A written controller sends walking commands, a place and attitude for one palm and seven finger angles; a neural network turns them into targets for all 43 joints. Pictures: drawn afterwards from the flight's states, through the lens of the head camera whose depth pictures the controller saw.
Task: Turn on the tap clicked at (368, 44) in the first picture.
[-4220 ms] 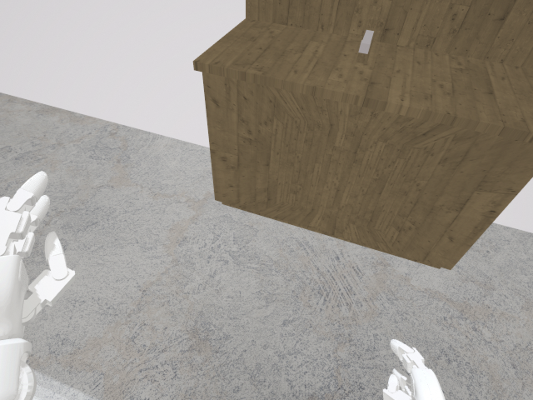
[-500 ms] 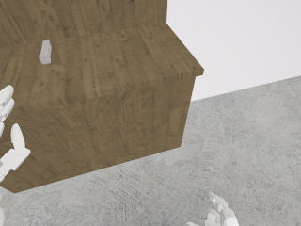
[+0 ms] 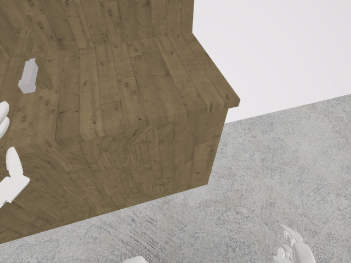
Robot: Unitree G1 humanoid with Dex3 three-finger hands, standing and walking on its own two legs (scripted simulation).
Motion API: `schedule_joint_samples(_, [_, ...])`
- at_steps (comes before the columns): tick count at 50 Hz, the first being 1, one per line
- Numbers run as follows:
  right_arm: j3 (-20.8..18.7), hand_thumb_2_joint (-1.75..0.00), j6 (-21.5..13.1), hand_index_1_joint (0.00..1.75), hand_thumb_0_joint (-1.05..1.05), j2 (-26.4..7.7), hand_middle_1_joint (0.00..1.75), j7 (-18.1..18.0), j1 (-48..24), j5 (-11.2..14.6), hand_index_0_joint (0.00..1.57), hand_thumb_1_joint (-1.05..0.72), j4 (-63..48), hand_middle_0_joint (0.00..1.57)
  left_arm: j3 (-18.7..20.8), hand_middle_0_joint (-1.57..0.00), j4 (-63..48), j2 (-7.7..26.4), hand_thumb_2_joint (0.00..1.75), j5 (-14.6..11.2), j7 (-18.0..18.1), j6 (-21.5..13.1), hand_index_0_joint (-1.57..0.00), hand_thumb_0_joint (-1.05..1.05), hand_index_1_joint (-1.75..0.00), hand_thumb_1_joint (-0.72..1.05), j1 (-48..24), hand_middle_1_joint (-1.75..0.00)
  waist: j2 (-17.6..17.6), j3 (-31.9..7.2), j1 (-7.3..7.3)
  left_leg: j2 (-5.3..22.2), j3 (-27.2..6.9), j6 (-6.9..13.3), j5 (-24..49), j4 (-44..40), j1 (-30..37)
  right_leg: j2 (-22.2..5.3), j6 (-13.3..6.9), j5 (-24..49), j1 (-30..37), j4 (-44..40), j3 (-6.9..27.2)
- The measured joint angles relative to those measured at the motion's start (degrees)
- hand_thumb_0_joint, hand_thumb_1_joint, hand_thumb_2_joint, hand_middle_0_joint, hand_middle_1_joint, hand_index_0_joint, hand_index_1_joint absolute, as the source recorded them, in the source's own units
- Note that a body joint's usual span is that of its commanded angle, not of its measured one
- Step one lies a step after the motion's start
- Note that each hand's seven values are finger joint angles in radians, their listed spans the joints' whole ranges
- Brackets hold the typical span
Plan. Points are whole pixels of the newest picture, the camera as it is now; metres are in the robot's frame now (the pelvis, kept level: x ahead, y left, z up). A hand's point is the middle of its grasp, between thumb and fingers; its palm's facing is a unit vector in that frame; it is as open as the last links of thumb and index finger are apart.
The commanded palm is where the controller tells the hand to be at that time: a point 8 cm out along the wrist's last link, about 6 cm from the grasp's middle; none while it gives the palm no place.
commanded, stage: take the last steps up to it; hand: left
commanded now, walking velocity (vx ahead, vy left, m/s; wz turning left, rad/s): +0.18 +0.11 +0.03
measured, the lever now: (27, 85) +0.51 +0.43 +0.10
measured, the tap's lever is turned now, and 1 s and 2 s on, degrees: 0 0 0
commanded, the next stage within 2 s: come to a stop and stand still in 0.18 s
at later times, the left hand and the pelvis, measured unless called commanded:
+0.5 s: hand (34, 146) +0.28 +0.27 +0.16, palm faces +0.43 -0.78 -0.45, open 7.4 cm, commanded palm +0.23 +0.30 +0.18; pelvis +0.07 +0.02 -0.01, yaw +0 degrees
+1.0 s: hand (1, 175) +0.22 +0.29 +0.17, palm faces +0.49 -0.80 -0.35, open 7.4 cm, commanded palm +0.18 +0.31 +0.18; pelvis +0.02 +0.03 -0.01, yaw +0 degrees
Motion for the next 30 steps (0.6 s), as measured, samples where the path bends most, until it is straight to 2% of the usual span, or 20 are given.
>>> schedule_joint_samples(3, [0.6,-0.9,0.0,0.3,0.01,0.7,0.3,-0.3,1.4,0.0,0.2,-0.9,0.0,0.19,-1.1,-0.22,0.9,-1.4,0.9,0.1,0.4,0.8,-0.22,0.01,-0.3,0.89,-1.8,-0.3,0.3,-1.3,0.81,-1.2,1.5,1.0,2.8,-7.0,5.6,-0.3,1.5,-3.9,0.5,4.5,0.3])
schedule_joint_samples(5, [1.1,-0.9,0.2,0.3,0.01,2.6,0.3,-0.6,0.7,0.2,0.2,-0.9,0.7,0.19,-1.6,-0.22,2.7,-2.0,0.9,0.1,0.5,1.2,-0.22,0.01,-0.3,0.89,-4.9,-0.3,-1.6,-1.0,1.16,-2.5,2.5,2.6,1.1,-4.6,6.0,-1.7,1.7,-7.9,-1.7,12.4,2.6])
schedule_joint_samples(6, [1.6,-0.9,0.2,0.3,0.01,3.5,0.3,-0.6,0.2,0.2,0.2,-0.9,0.9,0.19,-2.0,-0.22,3.8,-2.3,0.9,0.3,0.5,1.4,-0.21,0.01,-0.3,0.89,-6.4,-0.3,-1.9,-0.9,1.22,-2.6,2.7,3.3,-0.1,-3.6,6.1,-1.3,1.6,-10.5,-3.7,18.1,4.0])
schedule_joint_samples(8, [2.9,-0.9,-0.3,0.3,0.01,5.4,0.3,-0.3,-0.7,-0.2,0.2,-0.9,1.1,0.19,-2.6,-0.21,5.4,-2.5,0.9,0.6,0.3,2.0,-0.21,0.01,-0.3,0.89,-8.5,-0.3,-1.8,-0.8,0.58,-2.5,2.2,3.9,-1.0,-3.3,6.6,-0.2,1.6,-12.7,-7.8,27.8,5.0])
schedule_joint_samples(11, [4.7,-0.9,-1.4,0.3,0.01,8.0,0.3,0.6,-1.4,-0.2,0.2,-0.9,1.1,0.2,-3.1,-0.21,3.5,-2.0,0.9,0.6,-0.1,2.8,-0.21,0.01,-0.3,0.89,-8.9,-0.3,-1.4,-0.5,0.03,-2.1,1.5,3.9,-0.3,-5.3,7.6,0.2,2.1,-10.1,-12.4,32.3,4.5])
schedule_joint_samples(13, [5.6,-0.9,-2.2,0.3,0.01,9.0,0.3,1.2,-1.5,-0.2,0.2,-0.9,0.9,0.2,-2.8,-0.21,0.6,-1.4,0.9,0.4,-0.4,2.3,-0.21,0.01,-0.3,0.89,-7.3,-0.3,-1.0,-0.4,0.03,-1.9,1.5,3.9,0.1,-6.8,8.2,0.0,2.4,-7.5,-14.2,30.3,3.9])
schedule_joint_samples(17, [6.4,-0.9,-2.7,0.3,0.01,9.3,0.3,1.5,-1.0,-0.5,0.21,-0.9,0.8,0.2,-1.6,-0.21,-2.6,-0.3,0.9,-0.1,-0.9,1.1,-0.21,0.01,-0.3,0.89,-3.6,-0.3,0.7,-0.5,0.47,-1.5,1.6,3.5,0.5,-9.0,9.5,0.3,2.9,-3.7,-13.8,20.5,2.6])
schedule_joint_samples(21, [6.5,-0.9,-2.0,0.3,0.01,8.2,0.3,1.1,-0.5,-0.3,0.21,-0.9,1.2,0.2,-0.5,-0.21,0.4,0.3,0.9,-0.7,-0.9,2.0,-0.21,0.01,-0.3,0.89,-2.9,-0.3,2.0,-0.4,1.12,-1.4,1.4,2.6,-0.2,-8.9,10.4,2.0,3.2,-0.1,-9.2,8.7,1.9])
schedule_joint_samples(23, [6.5,-0.9,-1.7,0.3,0.01,7.5,0.3,0.8,-0.3,0.0,0.21,-0.9,1.2,0.2,-0.3,-0.21,2.9,0.1,0.9,-0.7,-0.7,3.1,-0.21,0.01,-0.3,0.89,-3.3,-0.3,1.7,-0.4,1.41,-1.8,1.7,2.1,-1.4,-7.2,10.3,2.4,3.1,4.2,-5.7,1.8,1.7])
schedule_joint_samples(26, [5.8,-0.9,-0.9,0.3,0.01,5.0,0.3,0.5,-1.2,0.1,0.21,-0.9,1.9,0.2,-2.3,-0.21,6.4,-3.3,0.9,-0.2,-0.5,4.8,-0.21,0.01,-0.3,0.89,-5.2,-0.3,4.5,0.2,1.12,0.1,0.3,0.9,-3.0,-3.8,9.4,4.4,-1.1,5.6,-4.4,0.5,0.5])
schedule_joint_samples(28, [5.1,-0.9,-0.8,0.3,0.01,3.7,0.3,0.4,-1.8,0.3,0.21,-0.9,2.1,0.2,-4.0,-0.21,6.9,-4.9,0.9,-0.3,-0.5,5.5,-0.21,0.01,-0.3,0.89,-6.1,-0.3,4.3,0.4,1.02,-0.8,-2.1,-0.3,-6.7,0.4,7.7,4.3,-2.3,5.0,-5.1,1.5,0.4])
schedule_joint_samples(30, [4.4,-0.9,-0.6,0.3,0.01,2.9,0.3,0.2,-2.5,0.3,0.21,-0.9,2.0,0.2,-5.2,-0.21,6.0,-5.5,0.9,-0.2,-0.7,6.0,-0.21,0.01,-0.3,0.89,-6.4,-0.3,2.8,0.8,0.91,-2.3,-4.3,-0.8,-11.0,6.6,5.7,3.6,-2.6,4.9,-5.9,1.9,0.9])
